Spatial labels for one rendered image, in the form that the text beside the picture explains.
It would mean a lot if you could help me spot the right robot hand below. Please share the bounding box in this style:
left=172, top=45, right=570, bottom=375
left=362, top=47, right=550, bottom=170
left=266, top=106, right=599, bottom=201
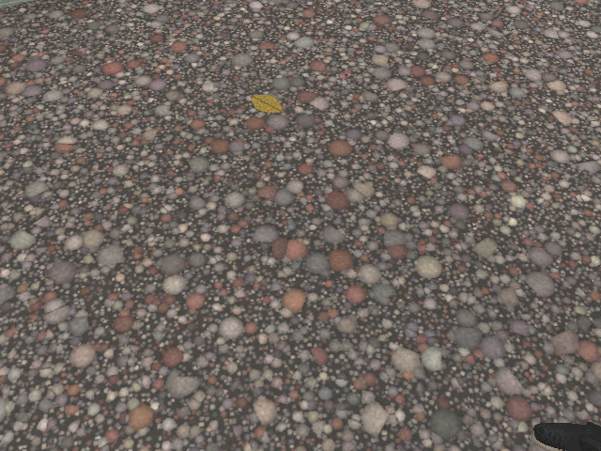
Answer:
left=533, top=422, right=601, bottom=451

